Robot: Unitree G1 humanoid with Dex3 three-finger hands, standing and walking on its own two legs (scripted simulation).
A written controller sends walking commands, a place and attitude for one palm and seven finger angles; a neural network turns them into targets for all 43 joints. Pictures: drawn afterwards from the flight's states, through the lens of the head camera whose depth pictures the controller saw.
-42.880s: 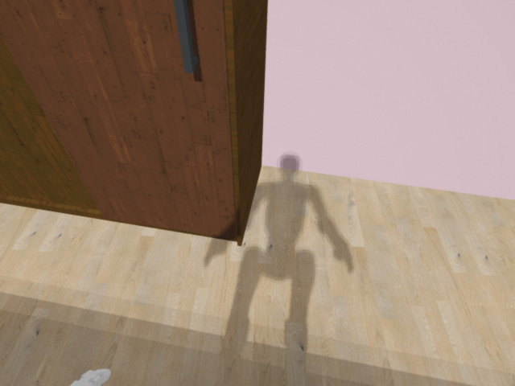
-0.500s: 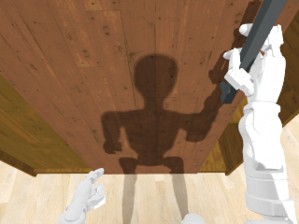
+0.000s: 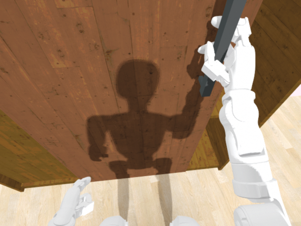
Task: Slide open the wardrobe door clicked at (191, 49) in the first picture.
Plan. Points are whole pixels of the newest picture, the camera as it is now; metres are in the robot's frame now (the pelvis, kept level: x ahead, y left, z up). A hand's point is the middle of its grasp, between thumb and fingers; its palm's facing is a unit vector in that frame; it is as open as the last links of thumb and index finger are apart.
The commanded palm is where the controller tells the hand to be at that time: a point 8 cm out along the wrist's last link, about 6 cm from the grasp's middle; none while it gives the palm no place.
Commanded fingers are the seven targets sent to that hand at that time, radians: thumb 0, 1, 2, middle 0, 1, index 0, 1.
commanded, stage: step sideways, sliding the door along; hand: right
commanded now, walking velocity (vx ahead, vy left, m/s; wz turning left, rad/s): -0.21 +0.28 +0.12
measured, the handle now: (215, 47) +0.43 -0.15 +0.24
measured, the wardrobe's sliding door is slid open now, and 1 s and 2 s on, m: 0.23 0.24 0.24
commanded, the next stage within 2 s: stop walking and hold the door there in 0.08 s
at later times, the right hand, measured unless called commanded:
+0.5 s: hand (201, 62) +0.39 -0.12 +0.23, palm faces +0.25 +0.94 -0.22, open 6.1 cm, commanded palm +0.36 -0.18 +0.21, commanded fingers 0.00 -0.90 -0.90 0.45 1.40 0.45 1.40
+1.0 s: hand (202, 62) +0.38 -0.12 +0.23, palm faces +0.16 +0.98 -0.16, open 6.0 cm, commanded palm +0.36 -0.17 +0.21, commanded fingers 0.00 -0.90 -0.90 0.45 1.40 0.45 1.40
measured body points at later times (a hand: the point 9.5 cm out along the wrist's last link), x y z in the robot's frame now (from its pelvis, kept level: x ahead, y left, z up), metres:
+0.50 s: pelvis +0.01 +0.07 +0.01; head +0.03 +0.09 +0.46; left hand +0.21 +0.33 -0.06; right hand +0.37 -0.17 +0.24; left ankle +0.05 +0.23 -0.72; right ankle +0.01 -0.05 -0.68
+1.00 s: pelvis -0.04 +0.02 +0.01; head -0.07 +0.02 +0.46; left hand +0.01 +0.29 -0.10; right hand +0.37 -0.17 +0.24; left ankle -0.02 +0.18 -0.72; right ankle +0.03 -0.03 -0.72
